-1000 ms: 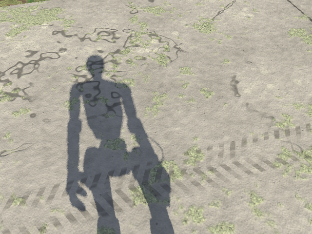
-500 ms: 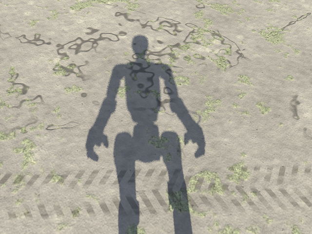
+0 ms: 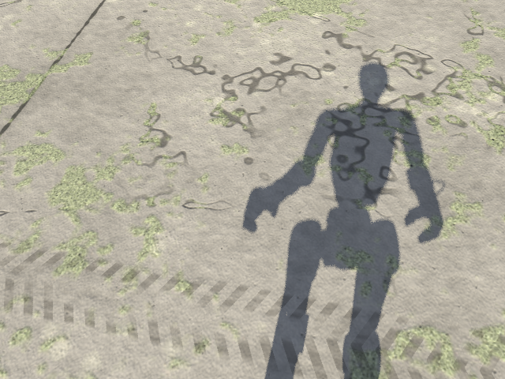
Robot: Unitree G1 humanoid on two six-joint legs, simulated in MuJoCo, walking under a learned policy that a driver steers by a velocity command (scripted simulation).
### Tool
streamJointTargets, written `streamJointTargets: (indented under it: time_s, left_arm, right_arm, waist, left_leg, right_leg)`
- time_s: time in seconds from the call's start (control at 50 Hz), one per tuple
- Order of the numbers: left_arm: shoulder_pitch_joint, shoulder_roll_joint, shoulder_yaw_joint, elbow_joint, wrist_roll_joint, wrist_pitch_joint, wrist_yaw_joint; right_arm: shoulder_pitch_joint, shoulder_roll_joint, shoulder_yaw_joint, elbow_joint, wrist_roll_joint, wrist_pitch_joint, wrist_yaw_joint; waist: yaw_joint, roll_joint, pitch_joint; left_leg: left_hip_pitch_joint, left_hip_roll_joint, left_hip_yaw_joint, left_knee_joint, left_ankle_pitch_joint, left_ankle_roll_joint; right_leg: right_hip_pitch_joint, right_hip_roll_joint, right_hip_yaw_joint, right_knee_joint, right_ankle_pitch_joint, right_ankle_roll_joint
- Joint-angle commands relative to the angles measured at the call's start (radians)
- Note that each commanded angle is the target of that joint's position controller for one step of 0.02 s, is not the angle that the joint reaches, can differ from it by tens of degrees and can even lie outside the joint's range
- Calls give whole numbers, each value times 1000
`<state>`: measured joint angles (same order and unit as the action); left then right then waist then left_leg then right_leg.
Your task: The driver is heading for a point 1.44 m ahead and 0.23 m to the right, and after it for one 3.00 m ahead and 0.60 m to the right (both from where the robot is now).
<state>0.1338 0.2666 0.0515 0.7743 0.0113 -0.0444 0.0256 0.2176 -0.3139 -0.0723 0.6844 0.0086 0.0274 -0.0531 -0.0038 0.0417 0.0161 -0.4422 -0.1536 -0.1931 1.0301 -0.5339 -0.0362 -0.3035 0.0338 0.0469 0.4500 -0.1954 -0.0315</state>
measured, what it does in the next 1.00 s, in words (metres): walks ahead: left foot, then right foot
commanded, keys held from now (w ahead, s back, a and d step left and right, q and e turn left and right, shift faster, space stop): no key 0.34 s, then w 0.42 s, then no key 0.24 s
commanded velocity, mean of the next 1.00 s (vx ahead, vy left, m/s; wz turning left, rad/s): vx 0.17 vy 0.00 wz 0.08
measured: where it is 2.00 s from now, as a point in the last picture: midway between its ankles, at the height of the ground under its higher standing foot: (291, 373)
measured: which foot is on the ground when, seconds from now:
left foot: up 0.00-0.24, down 0.26-0.66, up 0.68-1.00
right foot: down 0.00-0.38, up 0.40-0.64, down 0.66-1.00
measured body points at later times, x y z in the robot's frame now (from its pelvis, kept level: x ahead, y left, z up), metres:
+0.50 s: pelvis +0.03 +0.02 +0.00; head +0.03 +0.03 +0.44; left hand +0.12 +0.29 -0.13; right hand +0.14 -0.23 -0.12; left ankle -0.01 +0.14 -0.74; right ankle +0.02 -0.09 -0.71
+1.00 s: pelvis +0.19 -0.04 +0.00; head +0.22 -0.06 +0.45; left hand +0.20 +0.23 -0.12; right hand +0.38 -0.27 -0.10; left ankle +0.33 +0.12 -0.69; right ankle +0.10 -0.11 -0.74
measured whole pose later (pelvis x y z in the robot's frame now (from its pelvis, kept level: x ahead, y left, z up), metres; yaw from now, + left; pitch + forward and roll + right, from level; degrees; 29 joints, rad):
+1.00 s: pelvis +0.19 -0.04 +0.00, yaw +1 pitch +1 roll +0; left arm 0.37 0.23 0.01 0.85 0.00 -0.06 0.01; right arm 0.14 -0.26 -0.05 0.68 0.00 -0.06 0.01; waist 0.06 0.05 0.03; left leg -0.61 0.06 -0.01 0.71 -0.02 -0.01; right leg -0.02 0.07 -0.03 0.25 -0.26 -0.08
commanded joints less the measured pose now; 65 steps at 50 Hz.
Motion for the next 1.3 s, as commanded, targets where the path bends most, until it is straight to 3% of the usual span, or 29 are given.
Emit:
streamJointTargets:
  time_s: [0.02, 0.12, 0.2, 0.24, 0.26, 0.28, 0.3, 0.34, 0.38, 0.42, 0.48, 0.58, 0.64, 0.66, 0.68, 0.7, 0.72, 0.76, 0.84, 0.9, 1.02, 1.1, 1.12, 1.14, 1.16, 1.18, 1.2, 1.24, 1.3]
  left_arm:
    - [-41, 105, 13, -77, -9, 0, 2]
    - [9, 124, 11, -54, -4, 15, 5]
    - [43, 163, 16, -44, -17, 23, 0]
    - [54, 141, 6, -31, -32, 23, -2]
    - [89, 126, -1, -22, -26, 14, -5]
    - [99, 88, -15, -33, 2, 0, -15]
    - [117, 28, -27, -35, 5, -9, -20]
    - [44, 77, -16, -24, 9, -4, -17]
    - [65, 90, -8, -2, -4, 7, -9]
    - [19, 92, -3, -29, -27, -3, -13]
    - [-36, 101, 8, -69, -50, -37, -32]
    - [11, 69, -8, -39, -33, -62, -71]
    - [189, 100, 12, 24, -36, -51, -66]
    - [283, 132, 25, 39, -39, -51, -56]
    - [382, 265, 50, 37, -26, -54, -47]
    - [390, 277, 52, 32, -12, -65, -59]
    - [305, 218, 34, 13, -13, -72, -61]
    - [210, 153, 14, -14, -10, -72, -60]
    - [198, 126, 2, -11, -4, -62, -49]
    - [211, 126, -2, 8, -7, -43, -27]
    - [249, 152, 3, 43, -16, -10, 1]
    - [174, 149, 6, 33, -27, 0, -2]
    - [192, 143, 3, 30, -17, -4, -5]
    - [261, 95, -14, 15, 11, -17, -11]
    - [366, 34, -35, 51, 6, -14, -23]
    - [318, 125, -12, 62, -15, 1, -31]
    - [251, 132, -4, 42, -29, 17, -28]
    - [195, 105, -1, 34, -18, 58, -10]
    - [239, 53, -12, 54, -5, 84, 8]
  right_arm:
    - [85, -81, -28, -24, -2, 8, -1]
    - [-2, 0, 14, -64, -4, 0, 10]
    - [4, -30, 7, -55, 6, -6, 15]
    - [40, -23, 7, -33, -1, -11, 18]
    - [41, -55, 3, -43, -13, -12, 15]
    - [68, -115, -9, -52, -24, -9, 7]
    - [25, -95, -2, -36, -29, -9, 17]
    - [-24, 5, 24, -50, -34, -28, 35]
    - [40, -55, 6, -30, -22, -37, 35]
    - [113, -115, -10, -17, -7, -42, 30]
    - [156, -109, -10, -2, 0, -75, 24]
    - [72, -116, -14, -27, 13, -78, 44]
    - [73, -83, -2, -24, 14, -74, 53]
    - [62, -41, 12, -27, 5, -79, 54]
    - [68, 39, 36, -74, -8, -94, 52]
    - [78, -11, 21, -93, 21, -113, 44]
    - [62, -71, 4, -82, 47, -120, 44]
    - [36, -67, 2, -56, 27, -119, 48]
    - [81, -38, -5, -21, -7, -100, 56]
    - [0, 6, 10, -47, -7, -94, 52]
    - [-157, 15, 19, -83, -2, -107, 79]
    - [-43, -44, -4, -51, -21, -126, 79]
    - [27, -91, -17, -33, -31, -131, 69]
    - [102, -153, -24, -29, -55, -126, 58]
    - [128, -72, 0, -16, -58, -112, 56]
    - [107, -24, 13, -14, -29, -100, 60]
    - [14, -19, 16, -21, -8, -93, 62]
    - [-120, -8, 23, -32, -10, -83, 65]
    - [-159, -35, 11, -19, -35, -67, 62]
  waist:
    - [-24, -126, -81]
    - [19, -206, -93]
    - [32, -215, -84]
    - [-1, -190, -66]
    - [4, -161, -87]
    - [22, -28, -134]
    - [67, 143, -124]
    - [31, 84, -50]
    - [1, 102, -8]
    - [-37, 171, 94]
    - [-53, 154, 147]
    - [-15, 77, 29]
    - [75, 45, -15]
    - [122, -9, -42]
    - [130, -296, -98]
    - [119, -333, -96]
    - [82, -211, 11]
    - [45, -113, 63]
    - [3, -123, 2]
    - [15, -119, -3]
    - [61, -134, -9]
    - [-29, -117, -73]
    - [-55, -75, -142]
    - [-32, 59, -282]
    - [-10, 195, -410]
    - [-30, 102, -363]
    - [-8, 57, -227]
    - [37, 4, -94]
    - [57, 98, -80]
  left_leg:
    - [-92, 66, 10, 189, 67, -53]
    - [46, 139, 135, -183, 92, -63]
    - [153, 135, 170, -431, 175, -35]
    - [279, 120, 185, -674, 358, 11]
    - [382, 168, 122, -680, 455, 39]
    - [481, 297, 0, -635, 662, 85]
    - [343, 342, -24, -635, 584, 155]
    - [238, 270, 8, -662, 346, 130]
    - [219, 248, -7, -703, 54, 134]
    - [212, 363, -192, -814, -224, 219]
    - [332, 485, -357, -875, -130, 307]
    - [275, 350, -75, -829, 195, 240]
    - [109, 300, -7, -697, 177, 193]
    - [26, 250, 51, -524, 201, 147]
    - [-165, 127, 183, -116, 76, 60]
    - [-314, 98, 88, 95, -47, 51]
    - [-392, 170, 51, 176, 35, 76]
    - [-377, 241, 88, 139, 228, 96]
    - [-227, 240, 162, 62, 349, 48]
    - [-206, 221, 195, -103, 433, 21]
    - [-87, 176, 209, -427, 567, 35]
    - [92, 127, 224, -593, 587, 115]
    - [265, 181, 171, -620, 879, 152]
    - [586, 377, -28, -510, 1296, 268]
    - [708, 570, -240, -528, 1413, 431]
    - [601, 525, -237, -577, 1184, 409]
    - [487, 483, -173, -627, 951, 363]
    - [229, 409, -81, -730, 609, 284]
    - [59, 333, 22, -783, 424, 258]
  right_leg:
    - [138, -264, 222, -114, 399, -197]
    - [156, -222, 137, -116, 385, -205]
    - [148, -249, 183, -92, 325, -212]
    - [94, -217, 161, -55, 291, -162]
    - [29, -201, 155, -42, 217, -104]
    - [-47, -137, 82, 54, 77, -38]
    - [-2, -59, -15, 39, -103, 16]
    - [56, -61, -16, 33, -22, 59]
    - [11, -9, -77, 119, -146, 54]
    - [-156, 3, -105, 257, -259, 25]
    - [-402, -93, -2, 465, -348, -38]
    - [-99, -56, -96, 211, -135, -34]
    - [223, 4, -134, 90, -1, -13]
    - [346, -64, -39, 48, -36, -39]
    - [479, -328, 371, -113, -160, -157]
    - [459, -441, 724, -274, -383, -275]
    - [393, -440, 664, -282, -460, -260]
    - [308, -337, 432, -278, -286, -191]
    - [261, -225, 113, -226, 591, -141]
    - [251, -195, 13, -217, 777, -121]
    - [281, -209, 3, -165, 704, -107]
    - [317, -198, 31, 29, 784, -104]
    - [264, -141, 10, 152, 703, -65]
    - [35, -61, -9, 387, 331, -12]
    - [-108, 16, 34, 615, -437, 44]
    - [-125, -15, 90, 689, -506, 56]
    - [-190, -46, 66, 703, -470, 69]
    - [-131, -94, 43, 560, -392, 92]
    - [51, -69, -21, 361, -288, 106]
